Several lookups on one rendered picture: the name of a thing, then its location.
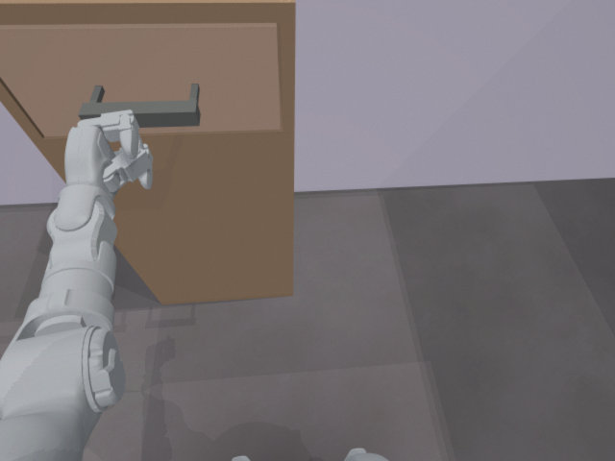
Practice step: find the robot left hand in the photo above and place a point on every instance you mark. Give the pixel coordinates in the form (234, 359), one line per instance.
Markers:
(89, 158)

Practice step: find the drawer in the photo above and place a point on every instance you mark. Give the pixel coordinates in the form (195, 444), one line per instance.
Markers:
(52, 69)

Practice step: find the handle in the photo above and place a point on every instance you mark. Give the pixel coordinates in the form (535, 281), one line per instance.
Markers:
(150, 114)

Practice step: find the robot left forearm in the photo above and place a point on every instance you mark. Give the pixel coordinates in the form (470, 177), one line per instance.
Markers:
(79, 279)

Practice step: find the cabinet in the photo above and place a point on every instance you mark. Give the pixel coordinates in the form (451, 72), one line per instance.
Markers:
(218, 221)

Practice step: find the robot left upper arm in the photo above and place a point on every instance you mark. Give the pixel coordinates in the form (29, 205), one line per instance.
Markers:
(53, 390)

